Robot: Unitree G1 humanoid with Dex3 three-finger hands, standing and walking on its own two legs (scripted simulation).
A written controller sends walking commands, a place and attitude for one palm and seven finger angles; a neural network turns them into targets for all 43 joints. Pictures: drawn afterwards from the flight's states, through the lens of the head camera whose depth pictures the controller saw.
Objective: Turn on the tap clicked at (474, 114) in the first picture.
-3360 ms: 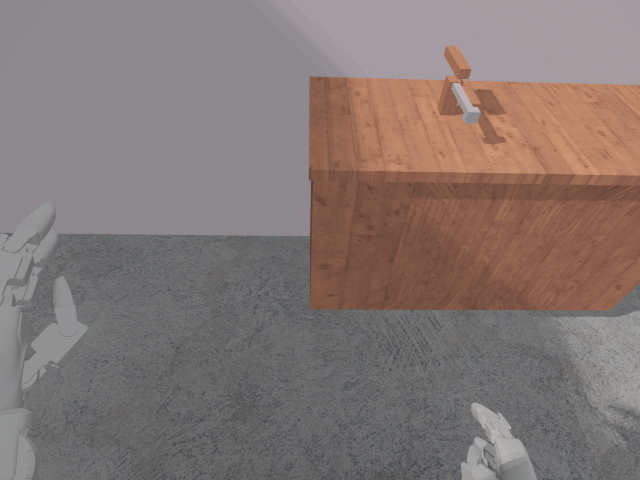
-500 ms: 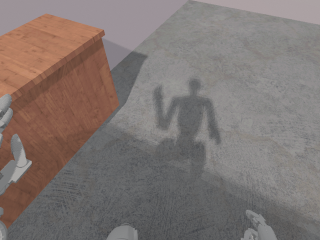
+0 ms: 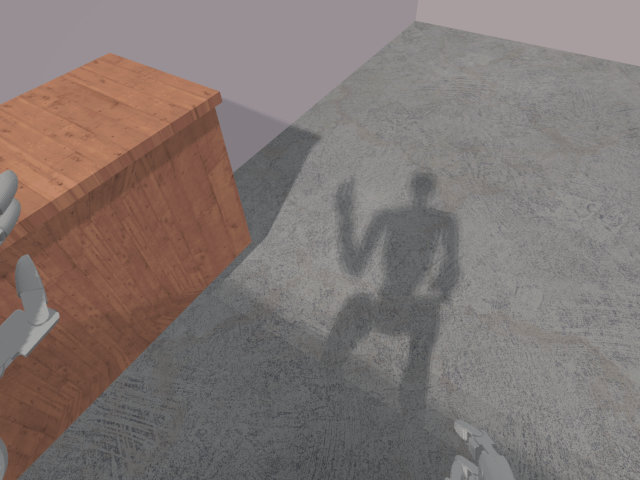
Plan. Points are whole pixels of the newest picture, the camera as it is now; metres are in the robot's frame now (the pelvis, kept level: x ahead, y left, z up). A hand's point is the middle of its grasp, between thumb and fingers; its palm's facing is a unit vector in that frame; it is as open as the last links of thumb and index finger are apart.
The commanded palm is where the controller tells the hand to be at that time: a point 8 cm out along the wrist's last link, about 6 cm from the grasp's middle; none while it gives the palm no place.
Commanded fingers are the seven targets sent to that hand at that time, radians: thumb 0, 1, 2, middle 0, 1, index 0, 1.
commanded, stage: turn to face it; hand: left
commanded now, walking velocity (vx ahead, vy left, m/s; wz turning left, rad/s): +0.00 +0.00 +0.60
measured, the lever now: out of the picture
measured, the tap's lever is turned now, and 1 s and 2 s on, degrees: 0 0 0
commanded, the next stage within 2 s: take the last steps up to it in 1.06 s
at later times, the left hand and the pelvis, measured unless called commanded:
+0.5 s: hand (4, 284) +0.23 +0.28 +0.22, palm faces +0.54 -0.71 -0.45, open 7.4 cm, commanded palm +0.15 +0.31 +0.20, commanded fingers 0.00 0.90 0.90 -0.20 -0.30 -0.20 -0.30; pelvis +0.07 +0.00 +0.02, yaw +14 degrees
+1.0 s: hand (16, 418) +0.13 +0.22 +0.19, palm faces +0.72 -0.53 -0.45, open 7.4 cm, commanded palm +0.05 +0.24 +0.20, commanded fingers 0.00 0.90 0.90 -0.20 -0.30 -0.20 -0.30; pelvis +0.05 -0.08 +0.02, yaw +29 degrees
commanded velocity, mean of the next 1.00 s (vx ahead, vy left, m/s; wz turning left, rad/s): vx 0.00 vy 0.00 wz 0.51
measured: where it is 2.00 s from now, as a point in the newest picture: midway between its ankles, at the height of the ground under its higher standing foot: outside the picture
